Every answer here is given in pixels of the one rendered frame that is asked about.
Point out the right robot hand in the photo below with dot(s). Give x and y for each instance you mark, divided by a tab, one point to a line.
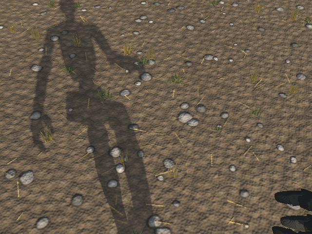
302	223

